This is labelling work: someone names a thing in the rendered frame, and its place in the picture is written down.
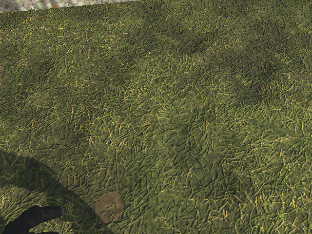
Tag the robot left hand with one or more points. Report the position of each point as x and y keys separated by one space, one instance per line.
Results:
x=33 y=217

